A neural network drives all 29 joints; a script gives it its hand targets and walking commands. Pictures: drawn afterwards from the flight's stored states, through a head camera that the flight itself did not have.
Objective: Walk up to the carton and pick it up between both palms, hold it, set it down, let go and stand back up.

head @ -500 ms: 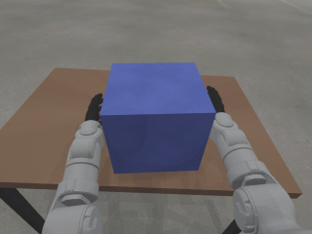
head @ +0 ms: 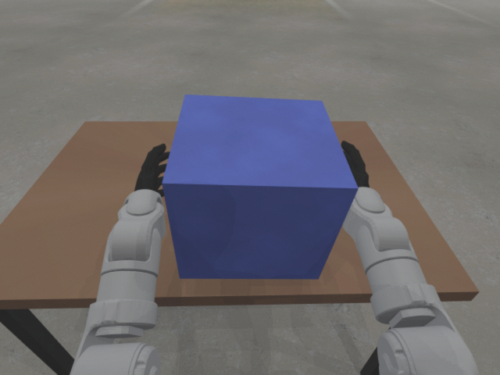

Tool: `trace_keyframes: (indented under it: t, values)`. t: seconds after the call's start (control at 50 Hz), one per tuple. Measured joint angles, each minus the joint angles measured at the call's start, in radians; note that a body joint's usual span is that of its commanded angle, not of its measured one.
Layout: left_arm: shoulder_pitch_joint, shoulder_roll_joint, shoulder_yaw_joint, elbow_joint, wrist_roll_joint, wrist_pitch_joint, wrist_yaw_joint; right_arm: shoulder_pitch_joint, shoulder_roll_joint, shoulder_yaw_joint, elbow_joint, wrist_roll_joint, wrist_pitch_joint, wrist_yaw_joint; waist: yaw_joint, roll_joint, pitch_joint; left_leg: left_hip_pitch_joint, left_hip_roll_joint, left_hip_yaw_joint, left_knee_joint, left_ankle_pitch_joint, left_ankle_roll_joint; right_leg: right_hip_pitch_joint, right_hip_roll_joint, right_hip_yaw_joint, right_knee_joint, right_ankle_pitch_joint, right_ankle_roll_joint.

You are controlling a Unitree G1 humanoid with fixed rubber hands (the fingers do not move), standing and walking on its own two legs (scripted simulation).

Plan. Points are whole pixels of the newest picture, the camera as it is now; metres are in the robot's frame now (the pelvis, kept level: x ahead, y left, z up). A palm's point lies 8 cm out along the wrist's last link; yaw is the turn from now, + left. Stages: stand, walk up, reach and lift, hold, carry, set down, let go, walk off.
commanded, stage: reach and lift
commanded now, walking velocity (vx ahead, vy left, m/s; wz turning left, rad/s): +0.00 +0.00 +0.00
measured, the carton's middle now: (252, 187) +0.40 -0.01 +0.15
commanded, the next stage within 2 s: hold in 0.48 s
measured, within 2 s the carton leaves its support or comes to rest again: neither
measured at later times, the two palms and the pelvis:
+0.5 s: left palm (142, 190) +0.38 +0.16 +0.16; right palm (344, 178) +0.38 -0.16 +0.17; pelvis +0.01 +0.00 +0.00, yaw +1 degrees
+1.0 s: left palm (123, 195) +0.34 +0.18 +0.18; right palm (340, 168) +0.37 -0.15 +0.20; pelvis +0.02 -0.02 +0.00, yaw +1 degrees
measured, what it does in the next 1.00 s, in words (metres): stands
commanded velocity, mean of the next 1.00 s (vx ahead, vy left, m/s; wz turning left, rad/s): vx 0.00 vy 0.00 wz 0.00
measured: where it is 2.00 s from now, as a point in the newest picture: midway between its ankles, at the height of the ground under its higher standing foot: outside the picture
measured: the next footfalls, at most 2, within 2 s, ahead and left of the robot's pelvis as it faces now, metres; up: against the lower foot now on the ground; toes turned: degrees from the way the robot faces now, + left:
none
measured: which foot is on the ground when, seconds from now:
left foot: down 0.00-1.00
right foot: down 0.00-1.00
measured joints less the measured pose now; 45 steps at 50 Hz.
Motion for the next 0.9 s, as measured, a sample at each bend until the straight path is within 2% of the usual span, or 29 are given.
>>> trace_keyframes:
  t: [0.14,0.36,0.48,0.68,0.72,0.78,0.82,0.9]
  values:
    - [-0.060,0.004,0.054,0.075,0.012,-0.009,-0.024,-0.067,0.004,-0.010,0.069,-0.031,0.008,-0.004,0.013,-0.007,-0.012,-0.002,0.003,0.007,-0.024,0.019,-0.001,-0.015,0.004,0.012,-0.004,0.012,-0.003]
    - [-0.048,0.032,0.047,0.071,0.011,-0.009,-0.037,-0.084,0.028,-0.017,0.107,-0.018,-0.014,-0.014,-0.011,-0.056,-0.021,0.002,-0.001,-0.021,-0.017,0.010,-0.008,0.006,0.004,-0.010,-0.013,0.001,-0.007]
    - [-0.021,0.034,0.012,0.017,0.016,0.008,-0.028,-0.050,0.016,0.006,0.071,0.024,-0.024,-0.021,-0.022,-0.058,-0.004,0.009,-0.004,-0.030,0.000,-0.008,-0.007,0.028,0.003,-0.016,-0.023,-0.005,-0.003]
    - [0.034,0.008,-0.009,-0.107,0.011,0.047,-0.005,0.004,-0.024,0.060,-0.043,0.091,0.005,-0.033,-0.022,-0.022,0.013,0.019,-0.002,-0.020,0.016,-0.033,-0.002,0.043,0.006,0.000,-0.027,-0.013,0.002]
    - [0.048,0.004,-0.011,-0.143,0.009,0.064,-0.003,0.015,-0.037,0.079,-0.075,0.109,0.019,-0.041,-0.017,-0.014,0.013,0.022,0.000,-0.017,0.017,-0.036,-0.002,0.044,0.009,0.005,-0.028,-0.014,0.001]
    - [0.107,0.010,-0.039,-0.268,-0.007,0.108,0.007,0.062,-0.079,0.149,-0.201,0.158,0.060,-0.078,0.009,-0.004,-0.004,0.016,0.012,-0.003,0.027,-0.047,-0.005,0.034,0.020,0.023,-0.026,-0.014,-0.003]
    - [0.127,0.004,-0.026,-0.317,-0.010,0.128,0.002,0.067,-0.079,0.160,-0.238,0.168,0.080,-0.088,0.019,-0.002,-0.006,0.028,0.017,0.000,0.028,-0.052,-0.008,0.044,0.025,0.027,-0.025,-0.017,-0.006]
    - [0.121,-0.024,0.035,-0.338,0.036,0.168,-0.047,0.038,-0.042,0.135,-0.220,0.145,0.124,-0.083,0.027,-0.018,0.009,0.079,0.016,-0.010,0.004,-0.044,-0.014,0.090,0.026,0.020,-0.028,-0.022,-0.013]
